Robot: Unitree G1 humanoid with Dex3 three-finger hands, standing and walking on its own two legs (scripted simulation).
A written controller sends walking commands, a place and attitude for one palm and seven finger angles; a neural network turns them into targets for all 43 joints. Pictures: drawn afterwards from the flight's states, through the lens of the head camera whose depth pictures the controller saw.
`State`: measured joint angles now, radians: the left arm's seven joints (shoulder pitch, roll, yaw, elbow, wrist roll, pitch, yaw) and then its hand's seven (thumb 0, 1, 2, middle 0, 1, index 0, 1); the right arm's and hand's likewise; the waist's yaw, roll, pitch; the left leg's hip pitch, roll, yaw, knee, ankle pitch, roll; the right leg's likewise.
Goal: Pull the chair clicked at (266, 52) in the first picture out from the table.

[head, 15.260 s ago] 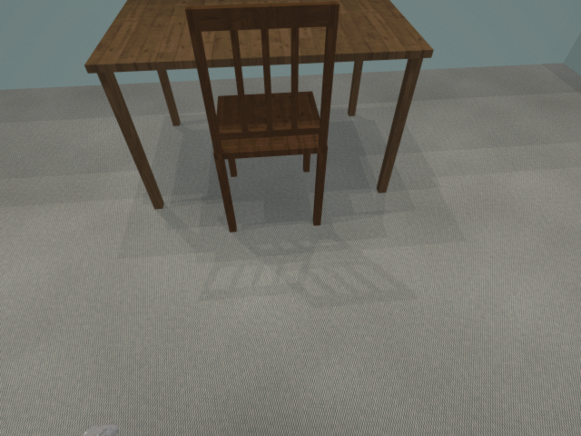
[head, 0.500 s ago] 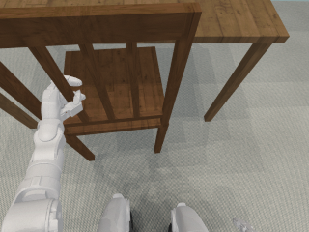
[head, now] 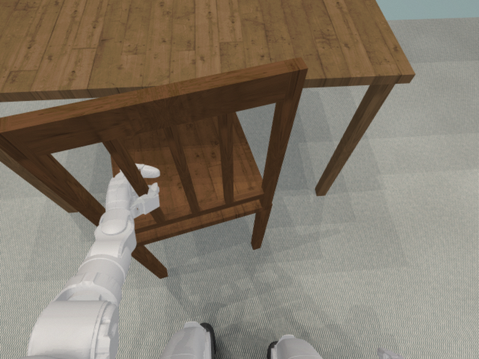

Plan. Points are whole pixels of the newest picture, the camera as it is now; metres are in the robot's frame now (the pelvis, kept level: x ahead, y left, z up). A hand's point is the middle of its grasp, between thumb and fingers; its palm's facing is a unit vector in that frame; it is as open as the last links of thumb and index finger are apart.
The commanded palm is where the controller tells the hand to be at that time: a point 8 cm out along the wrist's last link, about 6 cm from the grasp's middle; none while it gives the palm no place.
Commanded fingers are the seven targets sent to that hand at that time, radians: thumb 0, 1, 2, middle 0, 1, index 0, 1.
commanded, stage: step backward, pulling the chair out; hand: left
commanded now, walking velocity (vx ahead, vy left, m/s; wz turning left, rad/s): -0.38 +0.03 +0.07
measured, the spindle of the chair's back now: (185, 176) +0.44 +0.10 -0.05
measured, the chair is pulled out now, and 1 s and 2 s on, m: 0.09 0.16 0.29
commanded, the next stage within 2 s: none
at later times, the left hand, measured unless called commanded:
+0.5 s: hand (157, 233) +0.33 +0.14 -0.05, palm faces +0.11 -0.98 -0.17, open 5.2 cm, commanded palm +0.33 +0.20 -0.05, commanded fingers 0.00 0.90 0.90 -0.50 -1.45 -0.50 -1.45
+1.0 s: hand (157, 235) +0.32 +0.14 -0.05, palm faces +0.11 -0.98 -0.18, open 5.2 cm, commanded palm +0.32 +0.19 -0.05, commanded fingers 0.00 0.90 0.90 -0.50 -1.45 -0.50 -1.45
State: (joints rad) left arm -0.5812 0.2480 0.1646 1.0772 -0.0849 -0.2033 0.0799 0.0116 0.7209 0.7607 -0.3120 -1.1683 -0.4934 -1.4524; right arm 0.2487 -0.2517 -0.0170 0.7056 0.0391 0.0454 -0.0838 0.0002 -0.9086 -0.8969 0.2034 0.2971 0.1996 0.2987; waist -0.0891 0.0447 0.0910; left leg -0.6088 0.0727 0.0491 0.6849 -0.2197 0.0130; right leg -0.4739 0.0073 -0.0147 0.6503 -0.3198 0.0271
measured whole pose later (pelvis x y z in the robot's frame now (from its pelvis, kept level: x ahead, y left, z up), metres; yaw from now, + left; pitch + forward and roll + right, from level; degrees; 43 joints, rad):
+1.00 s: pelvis -0.05 -0.02 +0.00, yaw +1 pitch +1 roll -2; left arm -0.57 0.23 0.09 1.10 -0.08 -0.22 0.09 0.00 0.68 0.79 -0.31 -1.18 -0.50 -1.45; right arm 0.18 -0.22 0.02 0.77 0.04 -0.10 -0.12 0.00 -0.91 -0.90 0.21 0.30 0.20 0.30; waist -0.05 0.04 0.17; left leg -0.56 0.06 -0.01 0.68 -0.20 -0.02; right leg -0.44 0.02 -0.05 0.69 -0.28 -0.01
